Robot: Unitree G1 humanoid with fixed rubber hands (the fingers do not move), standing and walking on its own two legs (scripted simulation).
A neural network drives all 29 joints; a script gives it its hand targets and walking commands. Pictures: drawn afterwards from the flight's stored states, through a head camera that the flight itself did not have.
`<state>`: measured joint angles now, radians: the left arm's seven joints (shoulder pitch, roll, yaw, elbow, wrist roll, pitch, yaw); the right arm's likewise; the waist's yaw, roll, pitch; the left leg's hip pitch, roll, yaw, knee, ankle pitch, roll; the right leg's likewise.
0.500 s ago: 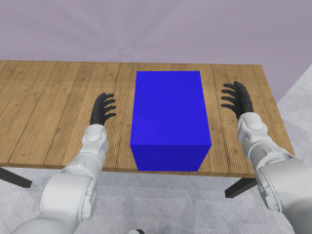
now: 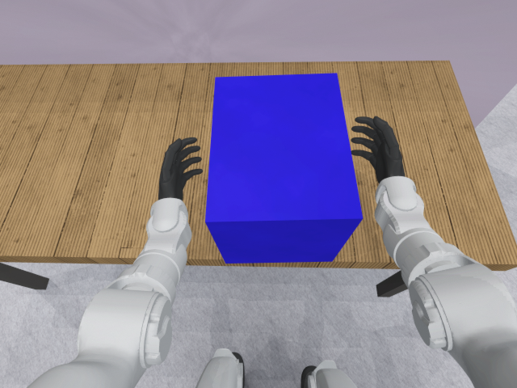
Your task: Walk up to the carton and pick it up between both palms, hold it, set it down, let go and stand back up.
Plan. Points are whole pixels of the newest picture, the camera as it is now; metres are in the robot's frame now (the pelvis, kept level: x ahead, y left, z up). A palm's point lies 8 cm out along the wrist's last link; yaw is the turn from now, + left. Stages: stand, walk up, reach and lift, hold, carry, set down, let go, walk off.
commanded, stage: reach and lift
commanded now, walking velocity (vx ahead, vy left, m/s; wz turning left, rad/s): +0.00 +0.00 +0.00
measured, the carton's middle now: (277, 175) +0.46 +0.02 -0.02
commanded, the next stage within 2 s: none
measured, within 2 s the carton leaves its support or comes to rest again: neither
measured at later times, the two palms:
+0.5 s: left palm (186, 188) +0.41 +0.16 +0.01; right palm (371, 172) +0.44 -0.12 +0.02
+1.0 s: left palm (182, 201) +0.39 +0.16 +0.01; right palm (371, 187) +0.41 -0.12 +0.02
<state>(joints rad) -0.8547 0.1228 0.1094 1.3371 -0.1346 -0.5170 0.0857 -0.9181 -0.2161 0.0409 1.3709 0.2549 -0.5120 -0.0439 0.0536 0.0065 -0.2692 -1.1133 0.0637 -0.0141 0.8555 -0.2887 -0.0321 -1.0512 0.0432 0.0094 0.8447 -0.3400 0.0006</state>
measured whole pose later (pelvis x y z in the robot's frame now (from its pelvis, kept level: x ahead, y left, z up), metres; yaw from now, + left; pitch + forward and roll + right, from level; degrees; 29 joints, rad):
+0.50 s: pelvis +0.00 +0.00 +0.01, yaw +0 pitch +27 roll -1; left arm -0.84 0.01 0.35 1.28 0.16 -0.50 0.17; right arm -0.92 -0.08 -0.29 1.37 -0.08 -0.48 -0.12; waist 0.04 -0.01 -0.21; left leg -0.99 0.06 0.00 0.79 -0.27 -0.03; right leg -0.93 0.03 0.02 0.79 -0.32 0.00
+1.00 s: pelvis +0.01 +0.00 +0.04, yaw +1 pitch +22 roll -1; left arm -0.69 -0.07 0.54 1.12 0.45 -0.49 0.14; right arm -0.77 0.06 -0.70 1.21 -0.52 -0.53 -0.07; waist 0.03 -0.01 -0.12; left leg -0.79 0.06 0.00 0.63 -0.21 -0.03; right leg -0.73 0.03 0.00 0.61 -0.26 0.00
